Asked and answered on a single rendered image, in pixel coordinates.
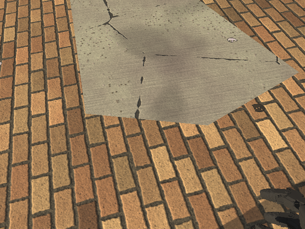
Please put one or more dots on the robot right hand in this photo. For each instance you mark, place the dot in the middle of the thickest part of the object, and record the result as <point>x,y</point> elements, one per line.
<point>293,200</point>

